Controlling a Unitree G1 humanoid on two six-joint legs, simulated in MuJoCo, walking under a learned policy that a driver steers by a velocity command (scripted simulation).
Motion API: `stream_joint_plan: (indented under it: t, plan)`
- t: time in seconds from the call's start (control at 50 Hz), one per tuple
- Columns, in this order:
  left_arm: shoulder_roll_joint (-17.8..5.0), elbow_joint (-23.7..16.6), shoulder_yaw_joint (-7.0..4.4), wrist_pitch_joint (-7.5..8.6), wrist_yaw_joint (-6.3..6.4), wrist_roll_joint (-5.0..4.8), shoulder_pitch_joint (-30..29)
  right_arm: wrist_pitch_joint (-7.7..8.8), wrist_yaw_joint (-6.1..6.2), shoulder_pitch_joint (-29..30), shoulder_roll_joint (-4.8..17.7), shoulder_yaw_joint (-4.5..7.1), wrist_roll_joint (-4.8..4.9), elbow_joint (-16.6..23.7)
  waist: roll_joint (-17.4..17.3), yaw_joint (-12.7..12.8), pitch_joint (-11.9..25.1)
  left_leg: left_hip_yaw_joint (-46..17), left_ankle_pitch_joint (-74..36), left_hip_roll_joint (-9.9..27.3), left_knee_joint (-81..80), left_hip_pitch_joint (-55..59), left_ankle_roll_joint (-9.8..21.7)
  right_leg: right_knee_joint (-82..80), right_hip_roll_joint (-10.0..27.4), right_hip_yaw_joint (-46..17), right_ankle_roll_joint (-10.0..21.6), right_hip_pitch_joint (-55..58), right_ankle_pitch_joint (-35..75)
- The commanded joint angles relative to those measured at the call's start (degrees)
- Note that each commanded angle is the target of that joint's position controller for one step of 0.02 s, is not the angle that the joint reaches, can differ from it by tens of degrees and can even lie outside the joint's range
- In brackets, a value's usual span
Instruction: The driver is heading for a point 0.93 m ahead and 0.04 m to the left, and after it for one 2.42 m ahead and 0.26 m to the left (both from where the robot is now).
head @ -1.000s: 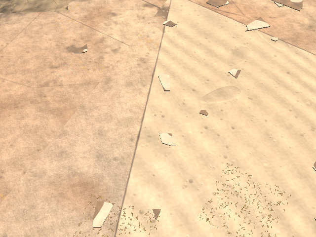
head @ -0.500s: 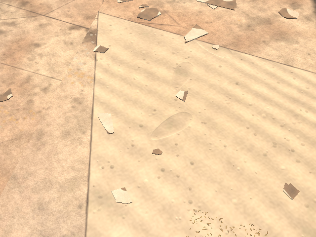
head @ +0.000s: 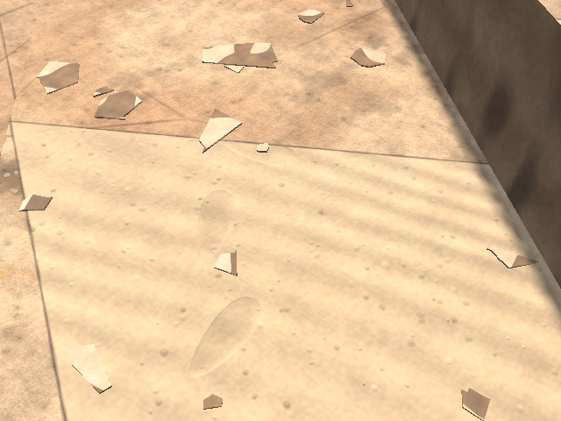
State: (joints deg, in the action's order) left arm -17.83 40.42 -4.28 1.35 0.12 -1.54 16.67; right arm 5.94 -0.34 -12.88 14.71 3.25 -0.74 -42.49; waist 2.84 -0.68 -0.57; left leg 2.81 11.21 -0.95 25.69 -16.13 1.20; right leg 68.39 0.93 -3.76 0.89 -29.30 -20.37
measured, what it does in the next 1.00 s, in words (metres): walks ahead: right foot, then left foot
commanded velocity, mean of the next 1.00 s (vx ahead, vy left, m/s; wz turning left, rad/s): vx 0.22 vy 0.00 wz -0.13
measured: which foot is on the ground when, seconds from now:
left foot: down 0.00-0.32, up 0.34-0.68, down 0.70-1.00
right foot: up 0.00-0.30, down 0.32-1.00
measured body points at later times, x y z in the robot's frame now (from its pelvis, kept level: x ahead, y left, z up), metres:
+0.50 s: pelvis +0.23 -0.06 +0.00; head +0.27 -0.08 +0.45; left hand +0.42 +0.17 -0.10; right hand +0.29 -0.35 -0.13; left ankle +0.21 +0.10 -0.67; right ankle +0.29 -0.16 -0.74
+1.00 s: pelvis +0.31 -0.05 +0.00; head +0.32 -0.04 +0.45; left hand +0.43 +0.20 -0.14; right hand +0.39 -0.31 -0.13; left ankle +0.33 +0.08 -0.74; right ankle +0.29 -0.16 -0.74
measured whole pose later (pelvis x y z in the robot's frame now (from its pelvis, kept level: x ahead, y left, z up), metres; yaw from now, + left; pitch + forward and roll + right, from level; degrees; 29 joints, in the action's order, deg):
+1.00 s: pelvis +0.31 -0.05 +0.00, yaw -6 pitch -1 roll -1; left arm -13.6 53.3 -2.2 -0.3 1.2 0.4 10.5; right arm 0.6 1.3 -8.4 13.2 1.5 -0.3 -54.4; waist -0.1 0.0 -1.6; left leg -0.2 15.1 1.7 29.4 -13.5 -1.0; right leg 27.9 -0.2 1.9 0.4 -11.0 -16.0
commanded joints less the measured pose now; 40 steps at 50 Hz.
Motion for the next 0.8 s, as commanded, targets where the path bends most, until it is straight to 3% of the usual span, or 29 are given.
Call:
stream_joint_plan:
  t: [0.02, 0.08, 0.14, 0.22, 0.26, 0.28, 0.3, 0.32, 0.34, 0.36, 0.38, 0.4, 0.42, 0.44, 0.48, 0.52, 0.56, 0.62, 0.66, 0.68, 0.7, 0.72, 0.74, 0.76, 0.8]
  plan:
    - [-2.32, -5.72, -0.84, 0.29, -0.29, 0.03, -1.96, 0.97, 0.04, -1.52, 6.85, 1.76, 0.36, 1.5, -8.97, -0.63, 0.36, -14.6, -4.82, 15.31, -15.01, 9.09, 9.55, -3.04, 4.71, -2.55, -0.61, -11.07, 3.37]
    - [-0.74, -6.61, -0.02, 0.52, -0.44, 0.62, -4.89, 1.0, -0.13, -2.52, 8.82, 2.35, 0.46, -0.22, -6.79, -0.67, -0.05, -10.46, -10.61, 15.84, -16.66, 10.28, 10.97, -12.25, 4.67, -2.46, -1.18, -12.17, 8.72]
    - [0.05, -7.35, 0.7, 1.42, -1.4, 0.77, -9.87, 0.33, -0.06, -2.86, 9.97, 2.47, 1.22, -1.51, -6.56, -1.97, -1.11, -5.07, -13.56, 14.09, -17.07, 10.54, 9.82, -23.7, 4.32, 0.71, -0.94, -9.3, 17.02]
    - [-0.04, -9.33, 1.06, 2.17, -2.42, 0.33, -16.48, -0.77, -0.09, -7.31, 11.8, 2.74, 2.23, -4.2, -7.07, -4.1, -2.69, -3.65, -14.48, 15.36, -16.04, 13.72, 8.92, -32.48, 2.83, 4.04, 0.19, -6.02, 18.07]
    - [-1.12, -9.94, 0.62, 2.47, -2.67, 0.69, -16.85, -1.66, 0.08, -7.37, 12.35, 2.8, 2.4, -5.25, -8.11, -2.92, -2.69, -3.02, -25.75, 15.95, -11.75, 16.82, 7.49, -36.21, 1.26, 4.76, 1.8, -3.6, 15.31]
    - [-2.26, -9.31, 0.0, 2.65, -2.65, 1.18, -13.99, -2.03, 0.31, -6.76, 12.94, 2.88, 2.55, -5.48, -8.93, -0.77, -0.5, -2.02, -35.15, 15.25, -7.23, 17.77, 6.22, -38.42, -0.41, 5.74, 2.9, 1.38, 15.49]
    - [-3.92, -7.14, -1.0, 2.8, -2.46, 1.78, -7.33, -2.25, 0.57, -5.89, 12.8, 2.71, 2.77, -5.52, -8.54, 3.05, 3.75, -0.08, -42.55, 13.17, 0.2, 16.68, 4.47, -42.08, -2.5, 7.2, 4.43, 11.4, 20.85]
    - [-6.74, -5.18, -2.11, 2.66, -1.85, 2.35, -1.03, -1.97, 0.79, -6.44, 11.24, 2.06, 2.2, -5.31, -7.48, 5.75, 8.39, 1.89, -38.55, 10.35, 9.48, 10.78, 1.85, -41.92, -0.74, 5.46, 5.9, 23.8, 31.18]
    - [-12.14, -4.31, -3.01, 2.11, -0.75, 3.69, 6.43, -1.28, 0.66, -7.42, 6.9, 0.29, -0.57, -3.08, 3.86, 6.86, 17.39, 3.13, -9.16, 5.4, 29.12, -4.8, -1.61, -35.84, 13.59, -9.9, 11.16, 43.33, 56.9]
    - [-12.58, -4.57, -2.25, 1.65, -0.97, 3.57, 5.22, -0.78, -0.09, -15.96, 4.18, -1.09, 0.12, -4.75, 12.68, 3.26, 27.43, -4.35, 29.44, -0.69, 45.0, -16.57, -3.94, -39.08, 25.78, -28.49, 21.48, 53.07, 61.64]
    - [-8.82, -4.55, -1.7, 1.15, -1.33, 2.53, 4.47, -1.06, -0.22, -12.3, 10.23, 0.63, 1.74, -6.14, 4.56, 5.78, 25.75, -9.06, 27.68, 2.15, 48.34, -17.5, -3.84, -41.28, 21.99, -23.85, 19.47, 46.89, 55.89]
    - [-6.81, -4.31, -0.87, 1.25, -1.47, 1.82, 0.1, -1.43, -0.14, -6.94, 10.26, 0.67, 2.64, -4.26, 4.11, 4.45, 16.26, -6.78, 24.6, 4.3, 46.94, -21.61, -3.59, -42.56, 18.73, -15.96, 17.11, 40.07, 53.48]
    - [-4.68, -3.98, -0.21, 1.43, -1.56, 1.46, -3.43, -2.0, 0.45, -4.92, 9.04, 0.48, 1.93, -4.43, 0.5, 2.7, 11.32, -5.76, 20.65, 6.22, 43.32, -21.07, -3.85, -44.77, 15.68, -12.06, 15.06, 32.45, 50.01]
    - [-3.39, -3.93, 0.16, 1.51, -1.67, 1.59, -6.46, -2.96, 1.02, -4.69, 8.66, 0.65, 1.19, -4.66, 0.31, 0.69, 8.38, -5.84, 17.51, 7.45, 39.65, -17.47, -4.28, -47.24, 13.91, -9.1, 13.89, 25.1, 47.03]
    - [-2.73, -3.19, 0.25, 2.07, -1.81, 3.0, -9.9, -4.77, 1.65, -7.77, 6.3, 0.35, 0.83, -5.86, 2.3, -2.69, 7.92, -5.3, 12.38, 7.38, 34.91, -7.12, -5.27, -50.71, 11.99, -4.51, 13.65, 14.48, 46.48]
    - [-2.87, -2.16, 0.19, 2.4, -1.47, 3.32, -11.97, -5.32, 2.14, -7.82, 5.13, 0.06, 0.53, -6.02, 3.42, -3.78, 7.77, -4.75, 9.6, 6.81, 27.04, -3.12, -5.72, -51.52, 10.83, -1.2, 13.66, 10.94, 46.34]
    - [-3.27, -0.71, 0.08, 2.15, -0.9, 3.13, -11.49, -5.55, 2.31, -4.8, 4.67, -0.3, 0.17, -5.58, 3.86, -2.53, 8.23, -4.7, 4.69, 6.62, 19.97, -1.12, -5.37, -51.95, 10.52, -0.5, 13.12, 11.31, 41.02]
    - [-3.46, 1.44, 0.24, 1.23, -0.4, 2.88, -10.33, -6.17, 2.18, -1.54, 5.96, 0.06, 0.36, -5.22, 3.65, -1.11, 7.09, -4.63, 0.77, 5.99, 13.47, 1.68, -4.46, -53.02, 10.89, -2.3, 12.19, 10.98, 24.71]
    - [-2.31, 2.44, 0.83, 0.77, -0.4, 2.28, -11.0, -6.18, 1.99, -0.98, 5.75, 0.12, -0.16, -5.36, 2.54, -2.01, 5.1, -3.71, -3.09, 5.03, 5.5, 6.06, -3.0, -52.01, 9.12, -2.57, 9.73, 9.03, 10.95]
    - [-0.85, 3.43, 1.39, 0.72, -0.46, 2.2, -9.57, -6.11, 1.95, -0.29, 6.16, 0.13, -0.8, -5.2, 1.22, -1.98, 3.67, -4.55, -6.46, 5.52, 0.86, 8.05, -2.17, -50.95, 7.17, -2.33, 7.18, 8.32, 5.71]
    - [0.26, 4.31, 1.81, 0.74, -0.44, 2.75, -7.39, -5.9, 2.14, 0.42, 8.31, 0.4, -1.04, -4.49, -1.99, -0.77, 2.69, -8.4, -12.97, 9.03, -1.87, 9.44, -0.92, -48.36, 4.59, -1.38, 4.25, 7.68, 0.81]
    - [-0.13, 4.99, 1.51, 0.89, -0.49, 3.25, -3.19, -5.91, 2.51, 2.29, 12.17, 1.1, -0.49, -3.97, -9.49, 3.2, 1.55, -10.17, -14.11, 11.75, -1.13, 8.21, 1.44, -45.82, 0.43, 1.55, 2.01, 7.01, -1.56]
    - [0.78, 5.41, 1.84, 0.43, 0.04, 3.17, -2.85, -5.93, 2.14, 4.2, 9.47, 0.81, 0.01, -4.91, -13.77, 3.57, 2.11, -10.18, 0.19, 10.43, -3.24, 1.23, 2.52, -45.51, -0.94, 4.22, 0.53, 13.33, 1.77]
    - [-1.24, 5.63, 1.44, -0.11, 0.48, 2.88, -5.44, -5.73, 1.68, 5.21, 6.52, 0.19, -0.08, -4.71, -11.43, 1.99, 0.08, -9.23, 5.26, 8.33, -4.5, -2.11, 1.28, -44.63, -0.59, 4.13, 0.26, 15.73, 4.44]
    - [-1.7, 6.23, 1.14, -1.01, 1.08, 2.43, -6.47, -4.99, 1.36, 5.12, 5.57, -0.27, -0.28, -5.68, -9.32, 1.34, 0.12, -7.34, 0.28, 6.63, -3.45, -1.1, -0.81, -44.37, 0.41, 3.16, 1.05, 16.5, 8.24]
Velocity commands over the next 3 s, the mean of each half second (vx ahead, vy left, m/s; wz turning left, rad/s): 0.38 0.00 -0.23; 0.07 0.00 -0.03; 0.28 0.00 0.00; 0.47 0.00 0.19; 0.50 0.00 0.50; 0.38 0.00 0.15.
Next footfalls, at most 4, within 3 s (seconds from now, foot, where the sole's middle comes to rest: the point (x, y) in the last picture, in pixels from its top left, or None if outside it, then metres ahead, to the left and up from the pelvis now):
0.32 right None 0.33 -0.16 -0.78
0.70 left None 0.39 0.07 -0.78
1.72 right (358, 330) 0.72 -0.20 -0.78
2.28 left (258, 242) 1.00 0.06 -0.78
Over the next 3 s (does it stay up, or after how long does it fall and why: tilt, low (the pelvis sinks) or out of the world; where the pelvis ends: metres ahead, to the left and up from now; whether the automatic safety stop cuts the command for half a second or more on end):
stays up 1.25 0.00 0.00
